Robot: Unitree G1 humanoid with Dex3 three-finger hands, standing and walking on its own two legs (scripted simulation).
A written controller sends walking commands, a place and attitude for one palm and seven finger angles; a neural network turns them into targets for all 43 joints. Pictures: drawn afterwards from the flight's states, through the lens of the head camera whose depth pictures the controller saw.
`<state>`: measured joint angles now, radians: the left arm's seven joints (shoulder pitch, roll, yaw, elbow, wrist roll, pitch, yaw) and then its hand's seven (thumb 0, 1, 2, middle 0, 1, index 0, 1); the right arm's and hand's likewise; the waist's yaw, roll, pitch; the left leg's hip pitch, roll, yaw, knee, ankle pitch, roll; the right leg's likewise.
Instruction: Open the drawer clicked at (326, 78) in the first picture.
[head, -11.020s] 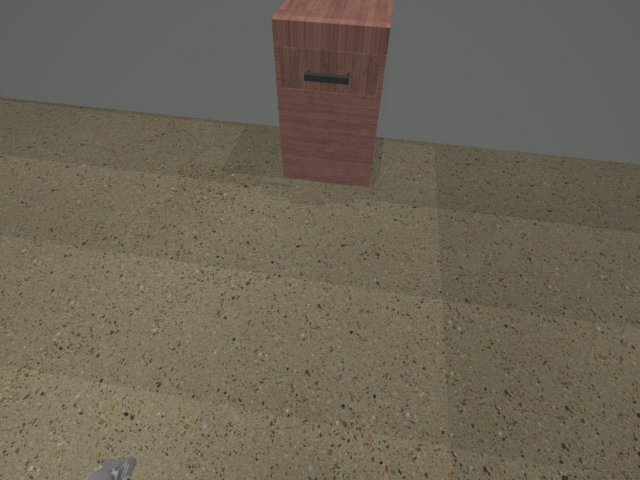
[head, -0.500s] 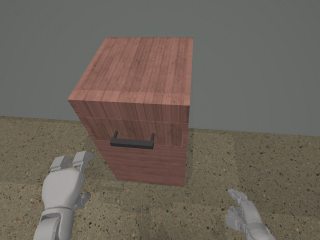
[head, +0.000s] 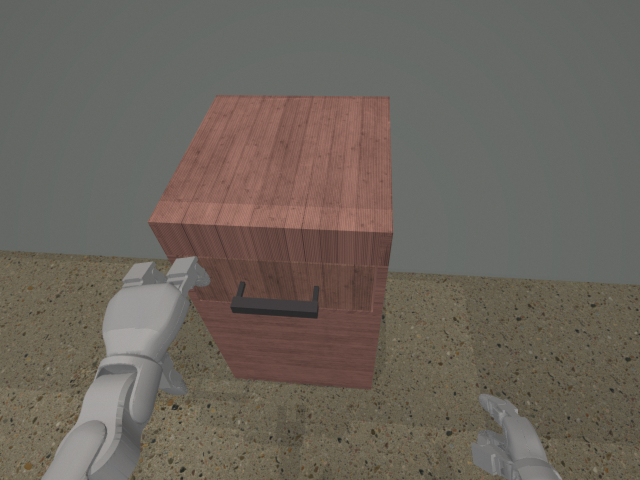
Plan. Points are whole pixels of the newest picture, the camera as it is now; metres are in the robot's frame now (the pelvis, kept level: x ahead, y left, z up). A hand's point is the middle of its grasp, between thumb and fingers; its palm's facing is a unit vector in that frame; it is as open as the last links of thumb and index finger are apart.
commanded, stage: raise the hand with hooked fingers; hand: left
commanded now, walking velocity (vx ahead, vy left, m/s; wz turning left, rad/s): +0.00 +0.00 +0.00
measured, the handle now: (276, 298) +0.48 +0.16 -0.20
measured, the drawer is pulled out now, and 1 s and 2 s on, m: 0.00 0.00 0.00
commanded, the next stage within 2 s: move the hooked fingers above the handle in 0.62 s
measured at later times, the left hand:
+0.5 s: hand (126, 321) +0.27 +0.27 +0.07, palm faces -0.02 -0.12 -0.99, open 13.8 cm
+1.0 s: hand (158, 323) +0.29 +0.25 +0.03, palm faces -0.02 -0.12 -0.99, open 13.8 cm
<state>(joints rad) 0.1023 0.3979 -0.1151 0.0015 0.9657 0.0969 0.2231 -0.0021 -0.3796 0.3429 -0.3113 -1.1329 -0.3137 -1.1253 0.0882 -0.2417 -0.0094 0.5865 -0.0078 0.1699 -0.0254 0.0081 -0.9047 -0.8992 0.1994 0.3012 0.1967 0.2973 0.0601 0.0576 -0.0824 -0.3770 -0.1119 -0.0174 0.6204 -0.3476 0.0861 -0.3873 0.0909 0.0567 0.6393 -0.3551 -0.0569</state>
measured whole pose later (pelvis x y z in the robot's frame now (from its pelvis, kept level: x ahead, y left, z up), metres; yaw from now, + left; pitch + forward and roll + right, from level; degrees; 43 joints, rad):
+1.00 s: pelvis -0.03 +0.03 +0.00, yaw +2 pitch +7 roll -1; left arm -0.16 0.42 -0.12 0.25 1.00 -0.11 0.18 0.00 -0.49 0.30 -0.32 -1.20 -0.32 -1.20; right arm 0.15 -0.23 -0.02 0.59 0.00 0.16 0.00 0.01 -0.90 -0.90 0.20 0.30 0.20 0.30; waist 0.07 0.05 -0.03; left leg -0.41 -0.14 -0.04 0.58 -0.28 0.11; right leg -0.41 0.05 0.04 0.58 -0.29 -0.02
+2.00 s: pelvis -0.02 -0.03 -0.06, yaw +0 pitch +23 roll +1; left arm -0.49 0.29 -0.11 0.94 1.09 0.07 0.56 0.00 -0.48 0.30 -0.32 -1.20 -0.32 -1.20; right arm 0.22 -0.22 -0.06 0.67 -0.02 0.15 -0.01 0.00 -0.90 -0.90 0.20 0.30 0.20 0.30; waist -0.05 0.05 -0.22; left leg -0.93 -0.09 -0.01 1.00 -0.47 0.05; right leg -0.94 0.13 0.01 1.00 -0.46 -0.09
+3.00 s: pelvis -0.02 -0.01 -0.07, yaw +0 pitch +27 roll -1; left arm -0.62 0.22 -0.18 1.03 1.00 0.17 0.47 0.00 -0.48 0.30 -0.32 -1.20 -0.33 -1.21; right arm 0.26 -0.19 -0.03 0.68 -0.02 0.14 0.00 0.00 -0.91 -0.90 0.20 0.30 0.20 0.30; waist -0.08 0.06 -0.21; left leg -1.05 -0.09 0.00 1.09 -0.50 0.08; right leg -1.05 0.12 0.00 1.07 -0.49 -0.06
